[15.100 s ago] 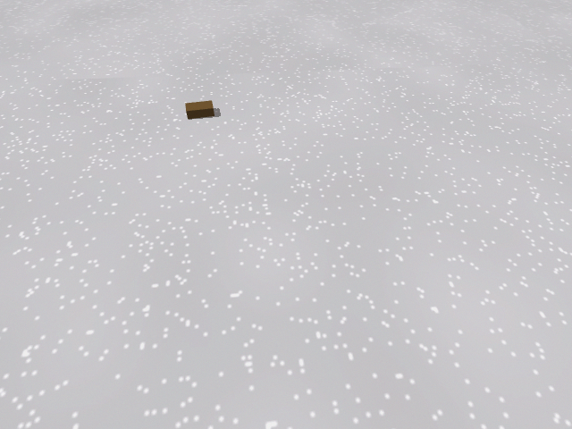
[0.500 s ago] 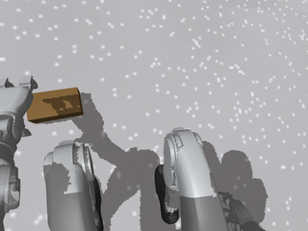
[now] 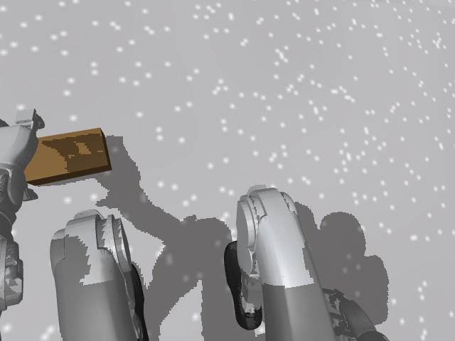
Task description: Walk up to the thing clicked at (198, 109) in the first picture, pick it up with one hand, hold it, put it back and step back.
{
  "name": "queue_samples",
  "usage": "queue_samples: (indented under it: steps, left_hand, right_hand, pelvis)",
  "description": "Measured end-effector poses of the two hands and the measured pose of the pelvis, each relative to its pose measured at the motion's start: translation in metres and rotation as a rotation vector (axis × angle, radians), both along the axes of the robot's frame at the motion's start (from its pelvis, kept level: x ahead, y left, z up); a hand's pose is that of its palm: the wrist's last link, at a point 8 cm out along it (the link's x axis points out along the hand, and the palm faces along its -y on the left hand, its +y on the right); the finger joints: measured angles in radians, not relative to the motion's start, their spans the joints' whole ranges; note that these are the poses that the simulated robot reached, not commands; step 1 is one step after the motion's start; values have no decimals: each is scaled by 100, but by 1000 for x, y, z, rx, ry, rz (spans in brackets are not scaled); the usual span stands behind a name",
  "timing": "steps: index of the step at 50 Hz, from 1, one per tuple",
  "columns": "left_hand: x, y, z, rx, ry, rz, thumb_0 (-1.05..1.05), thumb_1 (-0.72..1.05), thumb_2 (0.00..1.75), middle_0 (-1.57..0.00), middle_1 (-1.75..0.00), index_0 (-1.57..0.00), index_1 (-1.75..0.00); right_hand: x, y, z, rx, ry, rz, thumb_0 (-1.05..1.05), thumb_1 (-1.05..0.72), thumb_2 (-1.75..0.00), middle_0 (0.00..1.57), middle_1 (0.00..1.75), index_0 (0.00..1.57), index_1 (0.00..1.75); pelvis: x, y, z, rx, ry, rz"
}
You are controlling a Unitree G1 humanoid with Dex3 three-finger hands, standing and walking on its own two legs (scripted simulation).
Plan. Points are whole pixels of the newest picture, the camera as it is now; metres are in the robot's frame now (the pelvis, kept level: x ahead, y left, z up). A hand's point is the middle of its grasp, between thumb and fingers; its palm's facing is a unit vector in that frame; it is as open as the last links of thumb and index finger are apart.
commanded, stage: rise first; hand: left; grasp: from above
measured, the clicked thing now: (67, 156) +0.47 +0.26 -0.30
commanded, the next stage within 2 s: approach in 1.64 s
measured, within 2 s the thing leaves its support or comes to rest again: neither
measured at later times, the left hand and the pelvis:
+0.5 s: hand (24, 165) +0.42 +0.30 -0.19, palm faces -0.46 -0.08 -0.89, open 14.0 cm; pelvis +0.00 +0.00 -0.01, yaw -1 degrees
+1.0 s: hand (23, 165) +0.42 +0.30 -0.18, palm faces -0.47 -0.08 -0.88, open 14.0 cm; pelvis +0.00 +0.00 +0.00, yaw -1 degrees
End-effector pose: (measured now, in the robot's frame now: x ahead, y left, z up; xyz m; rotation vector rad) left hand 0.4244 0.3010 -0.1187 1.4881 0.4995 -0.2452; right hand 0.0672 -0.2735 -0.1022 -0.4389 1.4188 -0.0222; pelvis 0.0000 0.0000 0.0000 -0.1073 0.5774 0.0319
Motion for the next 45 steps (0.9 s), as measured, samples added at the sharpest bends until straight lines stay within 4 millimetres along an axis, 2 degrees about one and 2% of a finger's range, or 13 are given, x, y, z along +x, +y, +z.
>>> queue_samples:
  steps: [25, 45]
  left_hand:
    - [7, 3, -16, 5, 5, 4, 0, -52, 100, -10, -102, -10, -101]
    - [4, -1, -1, 7, 1, -9, 0, -52, 101, -11, -100, -10, -101]
  right_hand:
    - [-6, 3, -2, -4, 11, 24, 0, -91, -90, 20, 29, 20, 30]
    - [-3, 5, 2, 16, -16, 17, 0, -91, -90, 20, 29, 20, 30]
  pelvis:
    - [0, 2, -9, -14, -14, -4]
    - [-2, 2, -3, -12, -14, 0]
